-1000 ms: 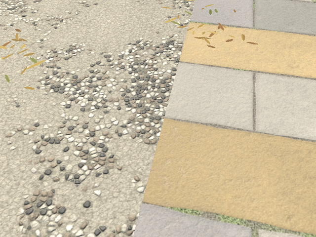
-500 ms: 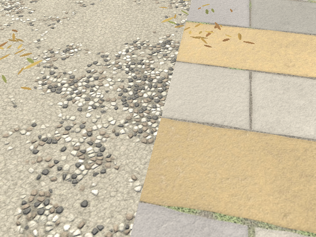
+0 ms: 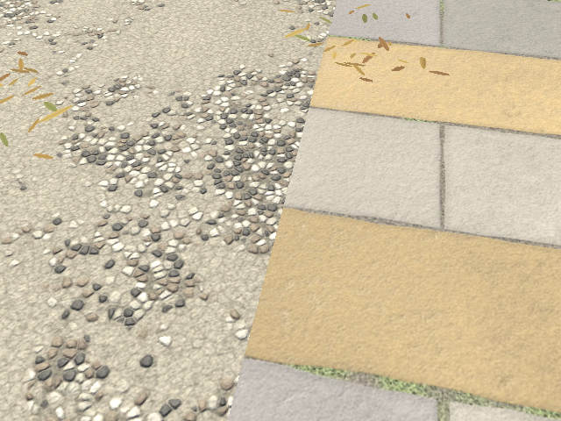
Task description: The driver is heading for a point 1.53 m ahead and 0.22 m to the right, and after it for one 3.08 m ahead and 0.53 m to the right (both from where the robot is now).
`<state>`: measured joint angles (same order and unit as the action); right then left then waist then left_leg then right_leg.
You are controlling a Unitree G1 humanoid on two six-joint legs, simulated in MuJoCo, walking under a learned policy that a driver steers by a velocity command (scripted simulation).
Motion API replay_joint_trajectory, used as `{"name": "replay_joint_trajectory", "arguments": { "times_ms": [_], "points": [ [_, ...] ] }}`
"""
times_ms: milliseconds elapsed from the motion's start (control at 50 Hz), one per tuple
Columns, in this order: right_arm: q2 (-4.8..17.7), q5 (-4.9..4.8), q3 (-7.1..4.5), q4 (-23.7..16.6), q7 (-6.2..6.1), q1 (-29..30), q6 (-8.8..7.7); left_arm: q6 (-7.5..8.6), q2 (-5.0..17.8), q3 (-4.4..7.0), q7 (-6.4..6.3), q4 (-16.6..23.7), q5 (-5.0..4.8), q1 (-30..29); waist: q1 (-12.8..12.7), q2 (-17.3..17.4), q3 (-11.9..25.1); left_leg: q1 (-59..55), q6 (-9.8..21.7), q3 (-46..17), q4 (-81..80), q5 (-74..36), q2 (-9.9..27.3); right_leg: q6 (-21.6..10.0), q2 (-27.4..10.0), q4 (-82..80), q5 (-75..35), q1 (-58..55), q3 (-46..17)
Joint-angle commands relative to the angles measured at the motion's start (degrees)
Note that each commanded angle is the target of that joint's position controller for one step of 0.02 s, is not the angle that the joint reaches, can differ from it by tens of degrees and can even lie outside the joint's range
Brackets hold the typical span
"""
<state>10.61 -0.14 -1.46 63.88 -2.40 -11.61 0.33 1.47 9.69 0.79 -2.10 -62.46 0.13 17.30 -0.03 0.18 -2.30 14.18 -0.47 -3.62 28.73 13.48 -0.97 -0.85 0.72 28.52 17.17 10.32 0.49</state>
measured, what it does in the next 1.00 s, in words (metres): walks ahead: right foot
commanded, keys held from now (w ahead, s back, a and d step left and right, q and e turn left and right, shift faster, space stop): w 1.00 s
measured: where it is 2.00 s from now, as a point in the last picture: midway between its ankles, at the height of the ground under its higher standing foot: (284, 257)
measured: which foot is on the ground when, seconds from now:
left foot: down 0.00-0.78, up 0.80-1.00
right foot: down 0.00-0.28, up 0.30-0.74, down 0.76-1.00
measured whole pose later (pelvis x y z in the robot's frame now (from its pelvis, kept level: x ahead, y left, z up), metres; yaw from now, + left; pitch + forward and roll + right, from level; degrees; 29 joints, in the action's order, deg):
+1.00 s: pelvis +0.42 -0.01 +0.01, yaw +0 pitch +1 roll -1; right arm 15.2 -0.9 -3.3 53.0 -1.2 -11.0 -5.0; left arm 6.0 13.5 2.7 2.1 -56.9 0.3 17.1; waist -2.0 2.2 -0.7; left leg 36.8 2.2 -2.5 62.5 11.6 8.0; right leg -4.8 4.3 17.4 8.0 10.3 4.2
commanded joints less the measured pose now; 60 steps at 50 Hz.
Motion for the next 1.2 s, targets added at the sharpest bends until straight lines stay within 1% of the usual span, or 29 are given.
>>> {"name": "replay_joint_trajectory", "arguments": {
  "times_ms": [20,60,100,120,160,200,260,280,300,320,340,360,380,420,460,560,660,700,740,760,780,800,820,860,900,960,1020,1100,1200],
  "points": [
    [4.53,0.03,-0.51,-0.56,-0.19,-2.95,-0.29,0.18,4.52,0.67,-0.16,0.14,-0.02,5.28,-0.02,-0.65,0.62,-2.81,2.07,0.15,-3.81,-1.80,0.53,-1.09,-1.57,-7.00,0.76,3.72,-1.55],
    [5.28,-0.51,-0.87,-0.66,-0.29,-3.11,-0.40,-0.12,7.31,1.62,-0.51,0.47,-0.77,5.57,-0.49,-3.16,-2.10,2.10,2.82,3.08,0.28,15.93,-2.31,-3.79,-2.62,-8.70,19.65,5.38,-4.46],
    [4.37,-0.72,-0.70,-2.70,0.14,0.10,-1.89,0.52,10.10,2.55,-0.57,0.77,-1.44,8.43,-2.31,-7.58,-5.77,10.73,3.31,4.88,7.99,17.28,-2.29,-8.88,-10.67,-15.22,32.20,4.32,-16.08],
    [3.34,-0.97,-0.46,-3.61,0.60,1.25,-2.94,1.10,12.14,3.34,-0.48,0.97,-1.59,8.58,-2.45,-10.51,-7.14,13.62,3.35,5.87,14.20,12.11,-0.95,-12.02,-16.81,-18.99,33.52,3.48,-23.96],
    [4.05,-1.34,-0.76,-4.81,1.40,3.04,-4.45,2.16,11.81,3.56,-0.17,2.01,-1.01,7.41,-2.19,-8.68,-9.06,18.02,4.48,3.52,20.68,12.98,2.78,-14.15,-20.85,-20.80,27.59,3.33,-28.48],
    [4.20,-1.93,-0.88,-5.23,1.95,2.30,-5.50,2.66,10.95,3.45,0.43,3.33,-1.62,4.88,-0.63,-7.74,-8.19,15.39,5.49,3.68,13.37,14.41,4.04,-11.38,-18.30,-18.91,19.49,2.16,-22.54],
    [4.45,-1.59,-2.15,-0.17,2.19,-9.03,-5.76,2.06,11.41,3.50,0.86,4.64,-2.39,2.29,4.18,-5.72,-3.06,-9.70,3.88,9.54,-0.36,0.45,-1.76,-7.39,-9.56,-10.13,10.05,12.21,-9.89],
    [5.87,-1.45,-2.90,1.30,2.14,-15.29,-5.57,2.44,10.29,3.05,0.95,5.64,-2.17,0.24,6.98,-1.93,-1.23,-16.99,4.88,3.78,-2.92,1.92,1.39,-5.61,-6.75,-0.63,2.78,16.95,-6.13],
    [11.47,-1.38,-4.22,2.12,1.73,-23.28,-5.58,3.16,6.07,1.97,1.21,7.28,-1.47,-0.98,8.94,12.91,2.23,-24.74,9.91,-16.89,-12.00,8.16,14.36,-1.80,-0.77,21.20,3.00,26.05,2.07],
    [13.66,-0.59,-4.11,2.31,2.51,-26.33,-6.40,4.24,4.19,1.66,1.14,8.87,-2.17,-1.22,8.56,18.50,3.48,-26.11,17.08,-37.93,-19.55,14.87,23.45,-1.75,2.48,35.57,14.00,35.28,-1.72],
    [10.10,-0.33,-2.79,0.83,2.63,-20.02,-7.24,4.99,6.69,2.13,1.44,9.44,-3.15,-2.35,5.27,9.46,-1.23,-22.65,16.98,-36.20,-19.13,18.38,24.18,-3.29,-2.04,43.55,11.23,40.45,-5.70],
    [7.66,-0.35,-1.97,-1.04,2.92,-15.07,-7.66,5.50,7.50,2.21,1.97,9.61,-3.34,-3.13,3.58,5.79,-3.42,-19.99,14.82,-28.73,-19.16,16.82,21.44,-4.59,-4.58,44.73,4.66,41.95,-6.03],
    [7.43,-0.24,-1.51,-2.35,3.36,-11.71,-7.68,5.77,7.82,2.50,2.02,9.32,-2.68,-3.27,2.20,3.46,-3.77,-17.73,13.00,-22.45,-19.92,11.24,18.89,-4.90,-6.40,42.71,-0.52,40.97,-5.05],
    [5.31,0.03,-0.55,-2.93,3.52,-11.20,-7.00,5.50,9.12,3.39,2.36,9.32,-1.67,-4.04,1.16,3.67,-3.53,-14.92,10.34,-12.33,-20.59,-2.52,14.70,-4.04,-8.29,36.92,-5.95,36.73,-3.50],
    [5.83,0.24,-0.40,-2.30,2.85,-14.58,-6.38,4.75,7.32,3.13,2.80,9.71,-1.42,-5.34,1.50,4.28,-3.01,-14.42,10.40,-7.16,-20.84,-12.17,12.91,-2.32,-8.09,33.64,-8.58,35.84,-1.16],
    [9.11,0.34,-0.72,-3.60,1.23,-16.35,-5.74,4.52,5.05,1.57,3.28,15.53,-1.44,-19.48,3.95,3.77,-5.55,-9.22,10.54,-1.40,-23.82,-15.87,11.17,-0.12,-5.46,12.81,-18.50,31.14,2.21],
    [9.80,-0.84,-1.45,-2.90,1.01,-18.98,-5.48,4.87,6.89,1.40,4.75,18.68,-1.98,-25.32,3.43,4.45,-6.79,-16.31,9.98,0.15,-22.33,-19.84,14.57,-2.62,-3.85,3.15,-19.31,28.02,1.80],
    [11.08,-0.53,-2.03,-3.48,0.99,-17.53,-4.99,5.18,9.06,2.30,5.10,18.50,-1.85,-22.08,0.42,5.86,-3.02,-20.44,8.69,1.17,-16.27,-35.48,15.45,-4.49,-1.78,2.11,-16.06,21.91,2.65],
    [11.55,0.19,-2.25,-4.29,1.08,-15.74,-3.96,4.95,13.25,4.62,4.60,14.51,-2.07,-7.42,-7.28,7.58,6.83,-18.96,6.64,3.75,1.42,-52.91,12.98,-7.20,2.00,2.69,-13.80,2.77,4.96],
    [10.33,0.74,-1.58,-5.77,1.31,-14.96,-3.92,4.59,16.45,5.72,4.00,11.99,-1.66,3.30,-11.38,4.92,14.13,-6.03,5.01,4.56,17.91,-40.59,10.72,-10.29,-5.73,4.65,-12.48,-15.83,-3.83],
    [1.40,0.38,0.68,-6.41,2.24,-22.91,-5.19,4.32,21.20,6.71,3.98,10.20,-0.22,9.55,-6.91,-11.58,25.20,16.26,1.27,3.94,42.10,-2.43,-0.88,-20.23,-21.57,-2.07,3.20,-36.46,-34.19],
    [4.13,-0.88,0.15,-5.40,2.75,-20.96,-7.16,4.22,16.66,5.23,4.07,10.03,-0.27,8.49,-7.86,-12.07,26.57,22.72,2.58,-5.15,50.80,16.96,-2.03,-19.94,-23.02,-12.19,7.05,-35.79,-47.21],
    [8.54,-2.51,-1.15,-7.98,2.89,-14.38,-8.14,4.49,13.88,4.34,4.06,10.60,-0.79,2.36,-6.24,-10.10,15.34,28.28,3.60,-3.81,53.42,14.22,1.51,-16.31,-21.10,-12.93,5.43,-26.96,-37.58],
    [9.38,-1.94,-1.81,-9.52,1.80,-8.24,-8.23,5.14,10.29,3.18,4.49,12.38,-0.26,-7.05,-2.11,-0.95,6.25,23.44,4.06,-1.14,47.29,4.43,7.19,-13.13,-17.01,-15.69,-7.15,-7.04,-22.00],
    [6.95,-1.23,-2.11,-9.13,1.28,-10.91,-6.33,5.58,8.01,2.53,5.06,11.59,0.44,-8.84,1.50,-3.56,4.51,16.87,4.20,-1.41,42.45,1.58,9.71,-12.19,-13.38,-18.87,-10.11,1.98,-14.55],
    [6.50,-0.79,-2.39,-10.61,1.00,-8.40,-4.94,5.81,9.90,2.84,4.27,9.70,0.23,-5.73,2.25,-4.01,1.35,19.16,2.92,-0.14,36.27,-1.56,10.74,-13.54,-12.31,-22.37,-12.23,5.75,-9.93],
    [7.39,-0.05,-2.71,-13.50,1.09,-0.40,-5.15,5.41,11.73,3.21,2.83,8.71,0.09,-1.91,0.40,-2.65,-0.45,25.95,1.28,0.21,25.47,-10.98,11.14,-13.25,-12.43,-23.36,-14.19,2.31,-8.51],
    [6.10,-0.41,-2.08,-15.91,2.03,8.20,-5.89,4.82,12.80,3.32,1.98,7.88,-0.63,2.16,-2.34,-2.70,-1.24,23.82,0.96,2.86,10.48,-20.53,8.32,-11.06,-10.88,-23.25,-15.51,-0.71,-4.51],
    [6.57,-1.07,-1.53,-19.06,3.78,15.69,-6.42,3.56,13.42,3.74,1.74,5.67,-1.19,7.18,-4.45,-2.77,-3.08,25.33,2.09,3.14,2.54,-16.80,6.57,-10.57,-14.43,-19.28,-16.47,-10.55,-4.77]
  ]
}}
Keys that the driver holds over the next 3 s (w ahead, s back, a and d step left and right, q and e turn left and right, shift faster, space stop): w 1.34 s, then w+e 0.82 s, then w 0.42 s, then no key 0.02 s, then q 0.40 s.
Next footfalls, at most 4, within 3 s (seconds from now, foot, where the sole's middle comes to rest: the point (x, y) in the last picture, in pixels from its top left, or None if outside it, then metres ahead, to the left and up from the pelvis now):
0.76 right None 0.48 -0.09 -0.77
1.30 left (239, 315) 0.78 0.15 -0.77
1.88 right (330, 232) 1.07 -0.11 -0.77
2.36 left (305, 153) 1.41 -0.05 -0.77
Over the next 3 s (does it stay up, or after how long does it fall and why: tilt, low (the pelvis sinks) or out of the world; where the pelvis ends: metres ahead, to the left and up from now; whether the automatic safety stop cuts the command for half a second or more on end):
stays up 1.43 -0.21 0.00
